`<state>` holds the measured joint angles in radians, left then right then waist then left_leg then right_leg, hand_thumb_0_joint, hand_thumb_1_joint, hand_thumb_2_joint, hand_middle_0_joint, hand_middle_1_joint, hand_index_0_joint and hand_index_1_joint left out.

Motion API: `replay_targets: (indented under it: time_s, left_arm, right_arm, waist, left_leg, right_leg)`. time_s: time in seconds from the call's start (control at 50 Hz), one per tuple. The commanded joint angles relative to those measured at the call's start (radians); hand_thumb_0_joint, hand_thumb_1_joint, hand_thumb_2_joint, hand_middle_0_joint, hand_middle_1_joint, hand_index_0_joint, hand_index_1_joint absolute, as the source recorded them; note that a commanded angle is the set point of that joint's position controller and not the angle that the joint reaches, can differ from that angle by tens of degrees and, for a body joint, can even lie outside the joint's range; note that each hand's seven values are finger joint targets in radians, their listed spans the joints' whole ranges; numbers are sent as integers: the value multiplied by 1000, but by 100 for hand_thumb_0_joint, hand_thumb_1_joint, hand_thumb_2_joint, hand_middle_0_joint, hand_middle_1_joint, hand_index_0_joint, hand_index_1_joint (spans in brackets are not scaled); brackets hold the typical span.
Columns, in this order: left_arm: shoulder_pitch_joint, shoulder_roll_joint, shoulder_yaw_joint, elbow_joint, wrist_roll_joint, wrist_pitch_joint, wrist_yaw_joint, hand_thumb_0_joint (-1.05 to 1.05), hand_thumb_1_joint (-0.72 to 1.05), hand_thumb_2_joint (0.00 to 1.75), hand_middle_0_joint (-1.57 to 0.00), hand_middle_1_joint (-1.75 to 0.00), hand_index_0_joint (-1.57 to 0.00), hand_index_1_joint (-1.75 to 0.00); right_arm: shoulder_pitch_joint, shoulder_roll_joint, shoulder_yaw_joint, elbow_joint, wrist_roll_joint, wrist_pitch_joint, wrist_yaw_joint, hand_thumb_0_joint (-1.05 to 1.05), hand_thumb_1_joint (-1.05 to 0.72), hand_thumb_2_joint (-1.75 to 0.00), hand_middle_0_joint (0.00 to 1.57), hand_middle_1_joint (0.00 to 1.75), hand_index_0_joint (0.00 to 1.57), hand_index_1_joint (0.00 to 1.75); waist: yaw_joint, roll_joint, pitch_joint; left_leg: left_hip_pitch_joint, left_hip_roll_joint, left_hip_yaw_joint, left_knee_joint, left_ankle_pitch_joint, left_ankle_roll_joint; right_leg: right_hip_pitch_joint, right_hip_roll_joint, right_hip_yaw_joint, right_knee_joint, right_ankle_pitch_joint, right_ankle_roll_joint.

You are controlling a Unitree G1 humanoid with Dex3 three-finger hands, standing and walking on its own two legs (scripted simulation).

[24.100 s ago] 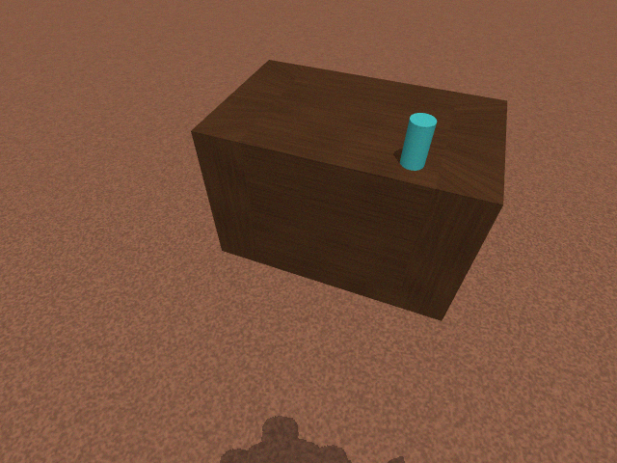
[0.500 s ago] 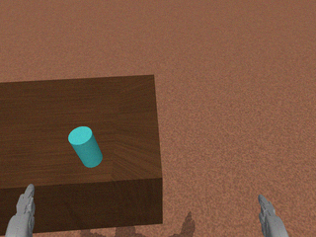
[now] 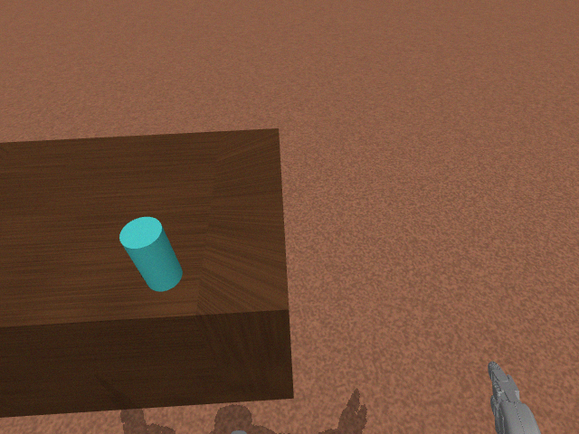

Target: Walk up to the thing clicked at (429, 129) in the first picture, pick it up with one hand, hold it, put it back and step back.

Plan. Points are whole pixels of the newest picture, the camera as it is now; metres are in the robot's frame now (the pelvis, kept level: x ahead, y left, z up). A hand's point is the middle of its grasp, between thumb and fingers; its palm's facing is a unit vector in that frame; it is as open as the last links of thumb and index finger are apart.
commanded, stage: home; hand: left
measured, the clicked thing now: (153, 255) +0.45 +0.27 -0.05
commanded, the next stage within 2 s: none
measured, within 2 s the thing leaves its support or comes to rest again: neither
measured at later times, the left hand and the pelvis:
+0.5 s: hand (162, 395) +0.21 +0.20 -0.06, palm faces +0.10 -0.98 -0.17, open 17.2 cm; pelvis +0.02 +0.03 +0.00, yaw -1 degrees
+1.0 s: hand (167, 407) +0.19 +0.19 -0.06, palm faces +0.10 -0.97 -0.22, open 17.4 cm; pelvis +0.02 +0.01 +0.00, yaw -1 degrees
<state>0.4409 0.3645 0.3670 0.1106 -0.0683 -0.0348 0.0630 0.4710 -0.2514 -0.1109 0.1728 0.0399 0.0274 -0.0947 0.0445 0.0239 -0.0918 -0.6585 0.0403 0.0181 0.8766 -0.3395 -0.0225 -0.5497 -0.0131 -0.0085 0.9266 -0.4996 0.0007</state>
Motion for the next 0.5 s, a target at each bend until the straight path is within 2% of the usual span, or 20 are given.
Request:
replay_targets:
  time_s: [0.0,0.04,0.08,0.12,0.14,0.16,0.18,0.22,0.24,0.26,0.28,0.3,0.32,0.34,0.36,0.38,0.4,0.46,0.48]
  left_arm:
    - [-128,219,97,-110,8,-79,27,0,-52,8,-5,-6,-5,-6]
    - [-178,186,53,-79,12,-90,32,0,-51,8,-5,-6,-6,-6]
    - [-219,150,12,-47,20,-97,34,0,-49,10,-6,-7,-6,-7]
    - [-172,164,13,-26,23,-98,39,0,-50,9,-6,-7,-6,-7]
    - [-132,172,24,-32,24,-90,41,0,-49,10,-6,-7,-6,-7]
    - [-107,188,27,-35,24,-78,43,0,-50,9,-6,-7,-6,-7]
    - [-83,161,9,-41,21,-69,40,0,-51,8,-5,-7,-6,-6]
    - [-83,98,-49,-66,18,-48,37,0,-51,8,-5,-6,-5,-6]
    - [-81,72,-74,-72,18,-41,36,0,-52,8,-5,-6,-5,-6]
    - [-78,37,-112,-75,19,-31,34,0,-51,8,-5,-6,-5,-6]
    - [-75,-9,-164,-70,20,-27,28,0,-50,9,-5,-6,-5,-6]
    - [-111,-56,-222,-93,21,-26,21,0,-49,9,-5,-6,-6,-6]
    - [-134,-112,-288,-105,24,-29,16,0,-49,9,-5,-6,-6,-6]
    - [-129,-132,-316,-112,25,-33,15,0,-51,8,-5,-6,-5,-6]
    - [-127,-107,-302,-119,29,-33,19,0,-49,9,-6,-6,-6,-6]
    - [-76,-72,-273,-115,34,-32,21,0,-49,9,-6,-6,-6,-6]
    - [-66,-54,-268,-120,33,-34,22,0,-50,9,-5,-6,-5,-6]
    - [26,9,-207,-140,36,-19,31,0,-53,6,-5,-5,-5,-6]
    - [34,-24,-240,-132,35,-12,29,0,-54,6,-5,-5,-5,-5]
  right_arm:
    - [-74,-60,35,-228,3,-74,-8,0,15,-39,13,18,13,18]
    - [-123,-22,97,-238,4,-86,-8,0,-1,-49,13,18,13,18]
    - [-133,7,141,-243,-3,-94,-12,0,-17,-53,14,19,14,19]
    - [-64,-34,102,-214,-10,-95,-21,0,-26,-53,14,19,14,19]
    - [-4,-74,58,-187,-15,-93,-25,0,-31,-56,14,20,14,20]
    - [43,-130,3,-128,-18,-88,-28,0,-33,-57,14,20,14,20]
    - [53,-126,4,-118,-18,-90,-23,0,-39,-61,15,21,15,21]
    - [9,-135,-13,-106,-17,-99,-17,0,-55,-70,17,24,17,24]
    - [-2,-132,-21,-106,-14,-101,-14,0,-56,-70,17,24,17,24]
    - [-22,-112,4,-101,-13,-100,-8,0,-63,-74,17,25,17,25]
    - [-43,-109,13,-113,-9,-102,-2,0,-68,-77,18,26,18,26]
    - [-79,-73,55,-128,-8,-106,6,0,-76,-85,19,29,19,29]
    - [-114,-9,123,-150,-7,-109,14,0,-84,-89,20,30,20,30]
    - [-139,-6,122,-175,-4,-109,15,0,-89,-90,20,30,20,30]
    - [-150,-23,106,-191,-6,-108,12,0,-90,-90,20,30,20,30]
    - [-127,-50,86,-217,-9,-107,8,0,-90,-90,20,30,20,30]
    - [-123,-50,90,-207,-11,-100,5,0,-90,-90,20,30,20,30]
    - [-61,-82,36,-191,-18,-78,1,0,-90,-90,20,30,20,30]
    - [-35,-63,43,-136,-20,-64,6,0,-90,-90,20,30,20,30]
  waist:
    - [-8,-36,-92]
    - [-5,-1,-64]
    - [-7,10,-103]
    - [-19,56,-124]
    - [-23,81,-175]
    - [-32,102,-154]
    - [-34,116,-130]
    - [-38,118,-121]
    - [-48,104,-114]
    - [-39,78,-95]
    - [-48,55,-57]
    - [-46,49,-46]
    - [-41,25,-61]
    - [-42,-10,-65]
    - [-37,-16,-82]
    - [-34,-13,-122]
    - [-27,-10,-120]
    - [-5,41,-188]
    - [-4,66,-163]
  left_leg:
    - [154,-31,29,-104,66,37]
    - [145,-29,23,-127,19,34]
    - [170,-25,16,-141,32,33]
    - [210,-27,21,-144,69,27]
    - [253,-23,17,-142,115,22]
    - [270,-21,15,-153,122,16]
    - [275,-19,15,-164,116,11]
    - [287,-7,-1,-182,98,6]
    - [284,-1,-10,-185,94,6]
    - [258,7,-26,-195,74,7]
    - [239,12,-34,-203,50,9]
    - [226,18,-44,-209,20,11]
    - [217,20,-49,-202,34,12]
    - [214,18,-44,-197,50,14]
    - [226,22,-50,-199,48,12]
    - [232,17,-41,-184,91,15]
    - [221,5,-22,-166,134,16]
    - [250,-4,3,-134,258,13]
    - [250,-4,5,-136,265,10]
  right_leg:
    - [-37,-10,35,-223,152,15]
    - [-56,-2,21,-216,93,3]
    - [-46,9,-2,-199,114,-2]
    - [-39,12,-8,-196,158,-6]
    - [-28,18,-17,-185,201,-7]
    - [-47,22,-25,-183,204,-10]
    - [-58,25,-30,-189,195,-12]
    - [-68,36,-46,-180,179,-15]
    - [-64,39,-52,-177,178,-16]
    - [-68,43,-60,-170,167,-15]
    - [-71,44,-62,-169,158,-15]
    - [-80,44,-64,-168,144,-15]
    - [-72,42,-64,-166,152,-15]
    - [-65,41,-63,-167,157,-15]
    - [-63,43,-65,-166,157,-14]
    - [-33,38,-59,-164,188,-13]
    - [-13,32,-50,-171,215,-12]
    - [38,29,-39,-154,312,-11]
    - [19,32,-36,-149,307,-14]
